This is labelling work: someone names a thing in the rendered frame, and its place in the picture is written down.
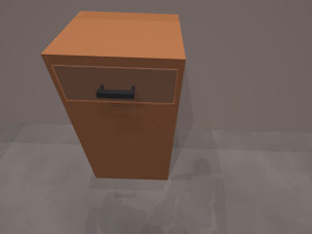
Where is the cabinet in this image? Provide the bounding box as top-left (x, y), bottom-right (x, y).
top-left (41, 11), bottom-right (186, 180)

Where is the drawer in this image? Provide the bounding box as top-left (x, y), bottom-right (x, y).
top-left (53, 64), bottom-right (177, 103)

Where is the handle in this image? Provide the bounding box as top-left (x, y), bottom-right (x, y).
top-left (96, 84), bottom-right (135, 99)

